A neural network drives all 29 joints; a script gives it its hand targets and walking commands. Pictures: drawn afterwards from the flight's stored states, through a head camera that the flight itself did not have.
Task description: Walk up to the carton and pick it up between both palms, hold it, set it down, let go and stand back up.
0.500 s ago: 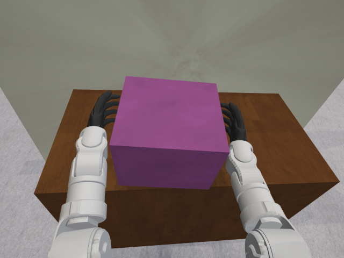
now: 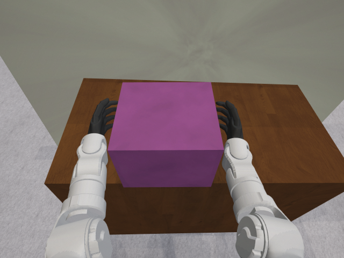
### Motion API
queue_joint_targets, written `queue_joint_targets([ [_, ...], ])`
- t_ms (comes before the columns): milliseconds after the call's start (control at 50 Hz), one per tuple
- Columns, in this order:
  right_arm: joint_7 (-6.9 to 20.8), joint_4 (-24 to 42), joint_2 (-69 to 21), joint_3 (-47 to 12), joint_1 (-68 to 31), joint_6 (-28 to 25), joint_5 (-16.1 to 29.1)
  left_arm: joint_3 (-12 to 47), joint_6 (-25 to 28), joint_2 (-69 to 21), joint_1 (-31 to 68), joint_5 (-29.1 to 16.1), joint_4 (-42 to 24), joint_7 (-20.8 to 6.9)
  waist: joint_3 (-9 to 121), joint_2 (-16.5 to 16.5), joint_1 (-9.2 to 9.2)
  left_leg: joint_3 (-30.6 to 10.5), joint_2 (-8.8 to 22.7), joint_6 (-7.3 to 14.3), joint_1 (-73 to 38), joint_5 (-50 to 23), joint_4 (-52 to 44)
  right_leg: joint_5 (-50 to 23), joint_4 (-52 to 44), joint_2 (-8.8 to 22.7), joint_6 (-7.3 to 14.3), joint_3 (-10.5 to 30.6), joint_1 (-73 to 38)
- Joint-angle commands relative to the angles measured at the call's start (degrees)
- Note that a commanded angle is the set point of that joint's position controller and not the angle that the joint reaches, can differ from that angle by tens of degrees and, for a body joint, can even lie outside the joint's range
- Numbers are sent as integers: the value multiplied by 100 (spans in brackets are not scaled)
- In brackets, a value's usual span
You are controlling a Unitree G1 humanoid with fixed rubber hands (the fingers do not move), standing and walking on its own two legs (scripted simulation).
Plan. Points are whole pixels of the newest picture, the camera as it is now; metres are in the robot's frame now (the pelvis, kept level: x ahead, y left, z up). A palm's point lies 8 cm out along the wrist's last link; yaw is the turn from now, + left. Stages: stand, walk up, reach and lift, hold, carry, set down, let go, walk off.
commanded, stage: set down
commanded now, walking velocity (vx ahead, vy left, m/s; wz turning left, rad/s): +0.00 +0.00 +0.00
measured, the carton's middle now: (167, 134) +0.40 +0.07 +0.03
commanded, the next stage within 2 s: none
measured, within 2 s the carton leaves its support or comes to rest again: rests again in 0.90 s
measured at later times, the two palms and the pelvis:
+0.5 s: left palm (105, 138) +0.37 +0.23 +0.02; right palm (227, 139) +0.42 -0.09 +0.02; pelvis +0.02 +0.00 +0.00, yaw -1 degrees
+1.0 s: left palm (109, 137) +0.39 +0.23 +0.00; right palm (227, 143) +0.42 -0.10 +0.00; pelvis +0.01 +0.00 -0.01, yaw -1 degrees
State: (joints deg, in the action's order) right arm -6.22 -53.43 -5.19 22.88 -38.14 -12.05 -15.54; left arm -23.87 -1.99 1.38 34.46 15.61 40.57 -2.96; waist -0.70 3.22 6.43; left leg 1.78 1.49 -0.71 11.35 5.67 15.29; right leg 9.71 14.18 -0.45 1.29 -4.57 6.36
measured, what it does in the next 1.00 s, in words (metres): stands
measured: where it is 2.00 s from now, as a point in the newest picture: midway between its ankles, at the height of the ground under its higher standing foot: outside the picture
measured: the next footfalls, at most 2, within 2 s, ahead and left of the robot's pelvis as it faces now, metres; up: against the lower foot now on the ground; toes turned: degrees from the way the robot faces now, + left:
none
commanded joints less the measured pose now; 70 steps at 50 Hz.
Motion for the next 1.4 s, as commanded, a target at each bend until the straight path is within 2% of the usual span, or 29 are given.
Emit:
queue_joint_targets([
  [0,821,477,-2763,-1548,-3191,-532,-368,1952,679,-3098,3777,-4,-696,-521,3275,-712,-224,665,-101,-268,-1546,-2533,411,-1020,-82,-60,-197,-144,-452],
  [20,826,439,-2778,-1545,-3126,-556,-333,1919,697,-3111,3679,48,-629,-504,3271,-810,-225,661,-108,-294,-1545,-2692,443,-1092,-91,-78,-183,-130,-436],
  [120,880,262,-2842,-1710,-3066,-681,-226,1709,863,-3113,3337,176,-414,-375,3414,-807,78,623,-41,-320,-1577,-3363,608,-1253,-24,-152,-143,-84,-364],
  [180,894,275,-2871,-1832,-3068,-701,-221,1486,947,-3001,3203,216,-203,-350,3348,-547,228,645,-64,-228,-1245,-3169,533,-1306,24,-131,-166,-37,-573],
  [200,905,310,-2909,-1921,-3130,-734,-173,1425,1004,-2975,3167,226,-183,-337,3437,-474,370,659,-62,-204,-1152,-3160,541,-1400,60,-125,-183,15,-618],
  [220,894,332,-2904,-1896,-3124,-768,-187,1410,1048,-2967,3182,217,-123,-329,3469,-452,309,681,-89,-190,-1071,-3161,529,-1554,97,-120,-211,23,-665],
  [240,887,404,-2948,-2003,-3167,-820,-201,1352,1129,-2986,3184,228,-100,-319,3530,-380,382,693,-93,-184,-1033,-3240,564,-1670,126,-134,-234,41,-727],
  [300,857,416,-3115,-2233,-3163,-953,-151,1364,1368,-2981,3159,174,-16,-340,3816,-229,434,714,-119,-161,-778,-3283,602,-2336,298,-86,-282,119,-1014],
  [360,799,341,-3199,-2242,-3104,-1089,-259,1483,1619,-2979,3258,103,73,-353,4041,-206,278,667,-119,-173,-628,-3245,657,-2566,374,-71,-293,113,-1055],
  [380,779,261,-3251,-2242,-3052,-1110,-318,1491,1694,-2959,3230,98,129,-367,4031,-184,308,684,-112,-174,-543,-3233,666,-2581,381,-50,-297,133,-1076],
  [400,760,184,-3266,-2167,-2983,-1119,-363,1495,1758,-2916,3309,76,151,-375,3976,-157,179,676,-119,-158,-473,-3108,637,-2613,390,-33,-310,129,-1059],
  [440,740,48,-3245,-2069,-2840,-1159,-505,1582,1895,-2937,3371,63,188,-391,3997,-225,21,671,-131,-212,-446,-3100,659,-2656,391,-49,-308,97,-969],
  [480,732,5,-3234,-2000,-2899,-1195,-597,1613,2026,-2872,3520,-10,282,-382,4086,-295,19,634,-100,-228,-398,-3061,671,-2635,404,-21,-295,97,-862],
  [500,729,-117,-3251,-1922,-2828,-1198,-628,1706,2083,-2899,3591,-58,254,-371,4165,-378,-105,615,-92,-246,-436,-3026,698,-2521,382,-22,-255,84,-791],
  [520,705,-136,-3262,-1874,-2837,-1209,-669,1726,2107,-2924,3643,-74,316,-367,4123,-386,-102,603,-95,-250,-384,-3118,735,-2552,397,-24,-241,87,-786],
  [560,667,-262,-3234,-1769,-2793,-1208,-728,1734,2146,-2846,3653,-101,517,-396,4114,-413,-214,567,-96,-252,-366,-3019,731,-2584,399,-9,-260,67,-693],
  [600,651,-428,-3234,-1636,-2714,-1194,-788,1721,2206,-2735,3734,-108,617,-402,4161,-530,-212,593,-81,-288,-376,-3006,745,-2486,396,-12,-230,65,-581],
  [660,680,-519,-3242,-1608,-2800,-1237,-814,1675,2322,-2753,3758,-49,845,-395,4309,-628,-112,582,-76,-305,-334,-3197,840,-2594,449,-5,-215,77,-449],
  [680,680,-558,-3275,-1577,-2766,-1238,-817,1599,2346,-2749,3726,-28,884,-383,4301,-622,-108,599,-77,-310,-295,-3193,850,-2629,476,8,-206,89,-500],
  [720,698,-606,-3282,-1594,-2815,-1251,-787,1444,2372,-2720,3712,34,1085,-384,4261,-572,32,584,-69,-290,-176,-3211,835,-2653,529,0,-233,124,-599],
  [860,779,-771,-3200,-1588,-2930,-1432,-761,1196,2589,-2683,3512,128,1512,-332,4263,-482,172,581,-2,-263,-9,-3255,919,-2441,600,-12,-178,109,-295],
  [1040,833,-1032,-2956,-1316,-3034,-1453,-861,855,2743,-2300,3615,99,1978,-265,4084,-143,191,599,18,-134,288,-2595,894,-1726,575,-33,-179,167,11],
  [1140,866,-1110,-2946,-1122,-3128,-1455,-1028,752,2819,-2209,3721,165,2135,-264,4169,-160,199,647,-2,-70,464,-2323,895,-1504,632,-18,-172,163,131],
  [1160,874,-1151,-2961,-1085,-3085,-1443,-1057,768,2841,-2229,3708,140,2106,-264,4193,-177,121,644,3,-69,481,-2244,893,-1501,630,-8,-151,186,149],
  [1300,911,-1403,-2977,-844,-2956,-1375,-1133,537,2833,-2103,3694,315,2239,-252,4006,-345,201,654,5,-28,681,-2011,896,-1178,692,5,-135,206,273],
  [1320,917,-1411,-2923,-786,-2985,-1356,-1169,535,2826,-2118,3674,295,2255,-250,3961,-353,135,672,10,-34,608,-2003,903,-1136,669,13,-126,188,338],
  [1340,916,-1367,-2889,-720,-3025,-1378,-1198,504,2833,-2047,3714,307,2280,-237,3966,-374,158,658,22,-26,619,-2014,936,-1084,711,-6,-106,173,398],
  [1380,909,-1331,-2887,-692,-3046,-1360,-1210,420,2827,-2009,3584,329,2368,-246,3932,-291,164,646,2,17,744,-1958,948,-1130,755,14,-136,199,348],
])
